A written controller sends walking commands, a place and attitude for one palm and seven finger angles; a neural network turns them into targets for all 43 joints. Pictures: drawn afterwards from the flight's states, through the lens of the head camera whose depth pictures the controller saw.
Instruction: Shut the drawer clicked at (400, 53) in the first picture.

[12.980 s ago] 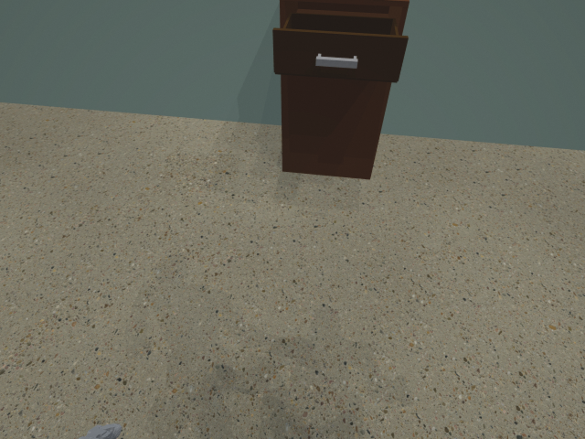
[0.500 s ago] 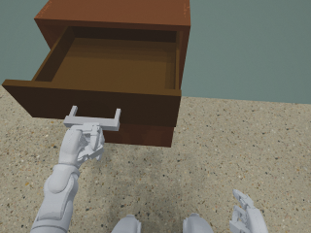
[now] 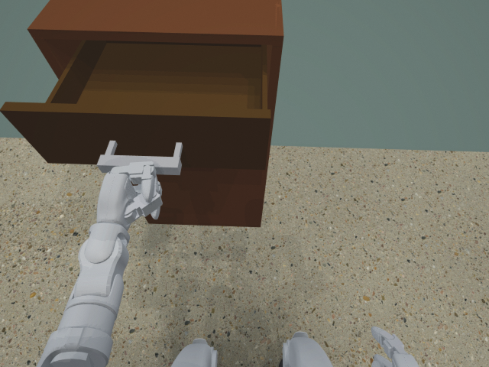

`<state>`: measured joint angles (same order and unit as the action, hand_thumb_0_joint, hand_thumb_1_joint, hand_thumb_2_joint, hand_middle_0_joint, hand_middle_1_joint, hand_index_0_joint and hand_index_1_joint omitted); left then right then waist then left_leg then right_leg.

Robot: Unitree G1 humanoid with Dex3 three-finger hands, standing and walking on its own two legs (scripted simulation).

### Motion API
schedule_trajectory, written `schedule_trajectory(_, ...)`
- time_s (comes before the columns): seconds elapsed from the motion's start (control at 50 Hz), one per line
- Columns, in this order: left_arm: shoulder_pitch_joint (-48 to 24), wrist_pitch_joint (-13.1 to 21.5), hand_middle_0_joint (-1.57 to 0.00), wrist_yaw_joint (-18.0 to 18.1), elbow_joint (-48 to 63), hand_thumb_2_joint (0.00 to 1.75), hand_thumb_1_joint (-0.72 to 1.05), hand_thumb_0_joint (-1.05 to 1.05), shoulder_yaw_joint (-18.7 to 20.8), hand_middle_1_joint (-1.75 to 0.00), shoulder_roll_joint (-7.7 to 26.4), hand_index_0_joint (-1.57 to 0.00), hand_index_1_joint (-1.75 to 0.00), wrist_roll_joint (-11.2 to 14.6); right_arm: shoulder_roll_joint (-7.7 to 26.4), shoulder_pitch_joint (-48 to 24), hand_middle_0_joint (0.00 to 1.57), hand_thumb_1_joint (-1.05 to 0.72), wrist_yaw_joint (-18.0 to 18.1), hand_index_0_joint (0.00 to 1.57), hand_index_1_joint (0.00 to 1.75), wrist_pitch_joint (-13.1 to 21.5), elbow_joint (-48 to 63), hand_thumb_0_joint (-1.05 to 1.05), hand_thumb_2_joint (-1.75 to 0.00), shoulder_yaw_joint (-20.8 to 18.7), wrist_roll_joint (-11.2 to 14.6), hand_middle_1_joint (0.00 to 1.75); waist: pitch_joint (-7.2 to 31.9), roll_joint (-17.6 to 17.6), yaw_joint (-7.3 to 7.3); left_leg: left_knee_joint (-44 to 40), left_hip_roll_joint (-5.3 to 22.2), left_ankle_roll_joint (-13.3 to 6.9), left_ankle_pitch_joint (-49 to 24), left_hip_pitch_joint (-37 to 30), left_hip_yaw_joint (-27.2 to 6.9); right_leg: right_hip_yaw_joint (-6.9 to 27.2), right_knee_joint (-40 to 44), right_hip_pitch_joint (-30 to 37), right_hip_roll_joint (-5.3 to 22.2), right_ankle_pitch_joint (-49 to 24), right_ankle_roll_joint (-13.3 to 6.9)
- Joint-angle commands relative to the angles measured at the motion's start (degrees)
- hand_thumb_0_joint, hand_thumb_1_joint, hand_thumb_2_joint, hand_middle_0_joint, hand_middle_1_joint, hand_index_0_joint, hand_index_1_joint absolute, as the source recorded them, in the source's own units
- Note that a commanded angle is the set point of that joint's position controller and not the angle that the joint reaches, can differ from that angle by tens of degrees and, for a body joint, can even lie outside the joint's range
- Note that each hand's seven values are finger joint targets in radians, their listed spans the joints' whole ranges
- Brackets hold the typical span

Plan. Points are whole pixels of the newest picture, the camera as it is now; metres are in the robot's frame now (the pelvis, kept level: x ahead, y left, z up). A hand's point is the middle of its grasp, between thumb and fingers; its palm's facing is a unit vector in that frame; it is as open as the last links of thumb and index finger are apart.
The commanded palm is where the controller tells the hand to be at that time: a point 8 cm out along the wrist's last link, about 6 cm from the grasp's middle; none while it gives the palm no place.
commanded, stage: push the drawer shut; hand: left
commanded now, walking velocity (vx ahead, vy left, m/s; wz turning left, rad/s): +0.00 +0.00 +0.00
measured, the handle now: (143, 155) +0.45 +0.18 +0.06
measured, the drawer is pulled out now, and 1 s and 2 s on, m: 0.19 0.07 0.00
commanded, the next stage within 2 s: pull the fist back off the drawer in 1.76 s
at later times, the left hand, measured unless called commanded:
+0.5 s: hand (162, 165) +0.43 +0.15 +0.05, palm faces -0.05 -1.00 -0.06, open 3.4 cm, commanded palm +0.42 +0.20 +0.06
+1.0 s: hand (166, 137) +0.50 +0.15 +0.05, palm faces -0.05 -1.00 -0.04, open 3.2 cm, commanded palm +0.50 +0.20 +0.06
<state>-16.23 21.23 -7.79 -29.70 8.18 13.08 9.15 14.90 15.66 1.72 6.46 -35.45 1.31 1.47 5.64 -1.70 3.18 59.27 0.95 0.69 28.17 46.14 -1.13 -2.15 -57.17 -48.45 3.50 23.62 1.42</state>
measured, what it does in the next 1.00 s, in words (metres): stands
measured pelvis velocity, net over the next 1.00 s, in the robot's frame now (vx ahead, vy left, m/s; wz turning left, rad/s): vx -0.01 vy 0.01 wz -0.02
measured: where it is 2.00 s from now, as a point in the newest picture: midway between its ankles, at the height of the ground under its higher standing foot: outside the picture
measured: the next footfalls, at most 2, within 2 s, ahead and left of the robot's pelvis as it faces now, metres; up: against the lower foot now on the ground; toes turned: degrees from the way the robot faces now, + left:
none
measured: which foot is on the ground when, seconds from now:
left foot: down 0.00-1.00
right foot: down 0.00-1.00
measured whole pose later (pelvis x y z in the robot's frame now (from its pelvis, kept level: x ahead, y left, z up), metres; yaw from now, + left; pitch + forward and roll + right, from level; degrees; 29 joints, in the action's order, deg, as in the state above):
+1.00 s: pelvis -0.01 +0.01 -0.02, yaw -1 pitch +22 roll -2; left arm -50.9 25.4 -10.7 -66.0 19.5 24.5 4.1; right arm 15.6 19.9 0.4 1.5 -37.4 2.4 -0.8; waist 5.6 -1.6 10.0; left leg 63.7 1.7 0.1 28.1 57.4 -1.0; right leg -1.7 -59.4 -59.0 2.6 22.0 1.9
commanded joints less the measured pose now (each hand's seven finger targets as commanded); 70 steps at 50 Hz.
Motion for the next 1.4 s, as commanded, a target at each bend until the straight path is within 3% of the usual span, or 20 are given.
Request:
schedule_trajectory(0.0,-27.72,4.92,-1.4,1.01,11.51,0.9,0.9,0.0,2.48,-1.6,8.77,-1.4,-1.6,0.22,7.7,1.32,0.2,-0.9,0.71,0.2,0.3,2.02,6.21,0.0,-0.9,-3.46,-0.19,0.3,19.4,1.08,2.9,-9.52,-0.85,-1.17,-10.98,-7.83,-0.16,-0.26,7.2,11.77,-2.93,-7.6,-2.26)
schedule_trajectory(0.1,-31.94,5.32,-1.4,0.64,7.71,0.9,0.9,0.0,2.57,-1.6,9.22,-1.4,-1.6,-0.21,7.66,2.2,0.2,-0.9,0.63,0.2,0.3,1.09,5.37,0.0,-0.9,-3.46,-0.2,0.3,20.35,-0.84,3.58,-9.09,-0.86,-1.2,-11.9,-8.65,0.14,-0.01,7.08,11.14,-3.04,-8.91,-2.29)
schedule_trajectory(0.14,-34.64,5.46,-1.4,0.51,5.49,0.9,0.9,0.0,4.39,-1.6,11.15,-1.4,-1.6,-0.23,7.79,2.79,0.2,-0.9,0.76,0.2,0.3,0.66,4.66,0.0,-0.9,-3.53,-0.26,0.3,21.14,0.7,3.76,-8.74,-0.85,-1.23,-12.08,-7.98,0.16,0.24,6.86,11.91,-3.06,-9.75,-2.18)
schedule_trajectory(0.22,-36.07,5.86,-1.4,-0.13,2.92,0.9,0.9,0.0,5.8,-1.6,12.21,-1.4,-1.6,-0.14,7.61,3.63,0.2,-0.9,0.59,0.2,0.3,0.1,4.5,0.0,-0.9,-3.47,-0.45,0.3,23.62,-0.35,3.35,-8.49,-1.11,-1.25,-14.21,-7.97,0.58,0.59,6.61,14.09,-3.14,-12.59,-2.2)
schedule_trajectory(0.4,-42.27,7.02,-1.4,-1.69,-5.76,0.9,0.9,0.0,10.23,-1.6,16.84,-1.4,-1.6,0.4,7.84,5.0,0.2,-0.9,0.58,0.2,0.3,-0.98,3.87,0.0,-0.9,-3.24,-0.63,0.3,22.44,1.43,3.78,-8.01,-1.28,-1.6,-12.28,-3.95,1.29,1.49,7.13,14.99,-3.31,-12.04,-1.99)
schedule_trajectory(0.46,-45.18,7.81,-1.4,-2.39,-7.49,0.9,0.9,0.0,11.21,-1.6,18.26,-1.4,-1.6,0.32,7.96,5.46,0.2,-0.9,0.49,0.2,0.3,-1.22,3.36,0.0,-0.9,-3.26,-0.72,0.3,23.34,0.07,3.92,-7.83,-1.33,-1.55,-11.52,-3.63,1.4,1.8,7.09,14.73,-3.2,-11.4,-2.01)
schedule_trajectory(0.58,-51.83,8.68,-1.4,-3.23,-12.04,0.9,0.9,0.0,11.72,-1.6,19.75,-1.4,-1.6,-0.02,8.37,6.94,0.2,-0.9,0.36,0.2,0.3,-1.64,2.65,0.0,-0.9,-3.17,-0.98,0.3,23.52,-1.0,5.23,-7.35,-1.15,-1.65,-10.68,-2.99,0.97,1.53,6.47,12.04,-3.45,-9.83,-2.02)
schedule_trajectory(0.64,-56.42,8.72,-1.4,-3.0,-14.43,0.9,0.9,0.0,10.02,-1.6,18.2,-1.4,-1.6,-0.51,8.74,7.74,0.2,-0.9,0.16,0.2,0.3,-1.88,2.06,0.0,-0.9,-3.29,-1.21,0.3,23.5,-1.99,6.92,-6.83,-0.93,-1.71,-9.86,-4.26,0.41,0.86,6.18,7.92,-3.71,-7.86,-1.96)
schedule_trajectory(0.68,-57.07,8.71,-1.4,-2.6,-15.58,0.9,0.9,0.0,11.54,-1.6,20.23,-1.4,-1.6,-0.86,9.07,8.57,0.2,-0.9,0.06,0.2,0.3,-2.02,1.98,0.0,-0.9,-3.28,-1.39,0.3,24.82,-1.69,6.62,-6.74,-0.99,-1.77,-9.73,-3.69,0.21,0.96,6.16,8.73,-3.84,-7.51,-2.01)
schedule_trajectory(0.76,-61.71,8.49,-1.4,-2.22,-17.79,0.9,0.9,0.0,12.16,-1.6,22.51,-1.4,-1.6,-1.97,9.54,9.67,0.2,-0.9,0.07,0.2,0.3,-2.51,1.48,0.0,-0.9,-3.09,-1.71,0.3,25.48,-2.37,8.01,-6.03,-0.9,-1.92,-9.19,-2.99,-0.13,0.88,5.7,6.86,-3.93,-6.73,-1.89)
schedule_trajectory(0.82,-62.38,8.35,-1.4,-1.96,-19.76,0.9,0.9,0.0,11.39,-1.6,21.17,-1.4,-1.6,-2.44,9.65,10.54,0.2,-0.9,-0.27,0.2,0.3,-2.82,1.61,0.0,-0.9,-2.99,-2.04,0.3,26.23,-3.76,8.31,-6.01,-0.82,-1.81,-10.41,-4.79,-0.61,0.29,5.42,4.95,-4.21,-6.86,-2.09)
schedule_trajectory(0.9,-65.79,8.23,-1.4,-1.4,-21.52,0.9,0.9,0.0,14.36,-1.6,26.15,-1.4,-1.6,-3.36,10.38,11.86,0.2,-0.9,-0.29,0.2,0.3,-3.41,1.52,0.0,-0.9,-2.73,-2.5,0.3,26.64,-3.34,8.81,-5.39,-0.71,-2.02,-9.38,-2.83,-1.09,0.36,4.97,4.62,-4.39,-5.89,-2.13)
schedule_trajectory(0.92,-66.37,7.98,-1.4,-1.52,-22.44,0.9,0.9,0.0,12.62,-1.6,24.5,-1.4,-1.6,-3.96,10.15,11.82,0.2,-0.9,-0.41,0.2,0.3,-3.6,1.62,0.0,-0.9,-2.63,-2.46,0.3,26.15,-4.61,9.38,-5.52,-0.68,-1.88,-9.3,-3.34,-1.1,0.16,4.95,3.3,-4.36,-5.59,-2.11)
schedule_trajectory(0.98,-68.98,7.69,-1.4,-1.05,-23.5,0.9,0.9,0.0,12.94,-1.6,25.24,-1.4,-1.6,-4.49,10.46,12.71,0.2,-0.9,-0.54,0.2,0.3,-3.96,1.42,0.0,-0.9,-2.64,-2.8,0.3,25.94,-4.9,10.21,-5.18,-0.45,-1.93,-9.47,-3.43,-1.45,0.02,4.88,1.68,-4.4,-5.31,-2.1)
schedule_trajectory(1.02,-70.19,7.76,-1.4,-0.65,-22.97,0.9,0.9,0.0,14.1,-1.6,26.55,-1.4,-1.6,-4.92,10.67,13.74,0.2,-0.9,-0.72,0.2,0.3,-4.25,1.48,0.0,-0.9,-2.67,-3.25,0.3,28.84,-6.28,10.15,-4.71,-0.4,-1.86,-12.48,-5.49,-1.77,-0.3,4.31,1.62,-4.51,-7.12,-2.19)
schedule_trajectory(1.1,-72.11,7.08,-1.4,-0.38,-25.62,0.9,0.9,0.0,14.51,-1.6,27.77,-1.4,-1.6,-5.61,10.8,15.0,0.2,-0.9,-0.84,0.2,0.3,-4.95,1.02,0.0,-0.9,-2.37,-3.6,0.3,27.42,-5.08,11.35,-4.08,-0.18,-2.05,-13.03,-4.03,-2.08,-0.45,4.28,0.84,-4.67,-7.42,-2.1)
schedule_trajectory(1.2,-75.04,6.37,-1.4,-0.18,-26.69,0.9,0.9,0.0,13.7,-1.6,27.6,-1.4,-1.6,-6.81,10.76,16.48,0.2,-0.9,-1.16,0.2,0.3,-5.96,0.94,0.0,-0.9,-2.25,-4.11,0.3,28.92,-7.5,12.28,-3.28,0.09,-1.93,-15.73,-5.4,-2.45,-0.72,3.78,-0.87,-4.76,-8.78,-2.15)
schedule_trajectory(1.28,-76.13,6.08,-1.4,0.34,-26.05,0.9,0.9,0.0,16.2,-1.6,30.88,-1.4,-1.6,-7.49,10.93,17.74,0.2,-0.9,-1.46,0.2,0.3,-6.8,0.91,0.0,-0.9,-2.37,-4.56,0.3,32.09,-9.08,11.96,-2.26,0.22,-1.91,-19.71,-6.3,-2.28,-0.46,3.63,0.65,-4.8,-11.74,-2.11)
schedule_trajectory(1.36,-76.64,5.47,-1.4,0.15,-27.64,0.9,0.9,0.0,16.2,-1.6,31.41,-1.4,-1.6,-8.24,10.82,18.78,0.2,-0.9,-1.87,0.2,0.3,-7.9,0.75,0.0,-0.9,-2.18,-4.79,0.3,31.42,-10.12,12.39,-1.99,0.51,-1.71,-21.99,-6.75,-2.51,-0.83,3.44,0.22,-5.11,-13.3,-2.3)
schedule_trajectory(1.38,-76.83,5.26,-1.4,0.18,-27.94,0.9,0.9,0.0,16.44,-1.6,31.77,-1.4,-1.6,-8.24,11.02,18.99,0.2,-0.9,-1.91,0.2,0.3,-8.16,0.81,0.0,-0.9,-2.26,-4.76,0.3,31.46,-8.66,12.8,-1.76,0.56,-1.88,-21.74,-6.27,-2.52,-0.69,3.63,0.42,-5.17,-13.32,-2.16)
